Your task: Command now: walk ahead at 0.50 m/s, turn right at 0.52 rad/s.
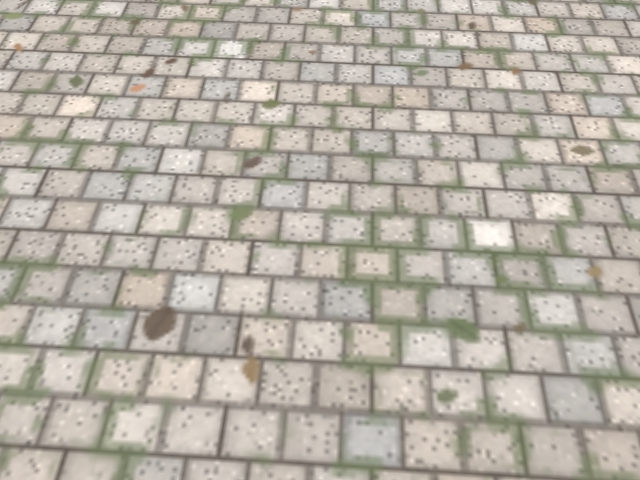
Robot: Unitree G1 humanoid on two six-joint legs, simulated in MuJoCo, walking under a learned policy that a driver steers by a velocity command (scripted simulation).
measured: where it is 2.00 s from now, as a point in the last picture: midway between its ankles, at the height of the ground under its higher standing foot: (418, 232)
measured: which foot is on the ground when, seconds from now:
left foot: down 0.00-0.12, up 0.14-0.64, down 0.66-1.00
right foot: up 0.00-0.08, down 0.10-0.68, up 0.70-1.00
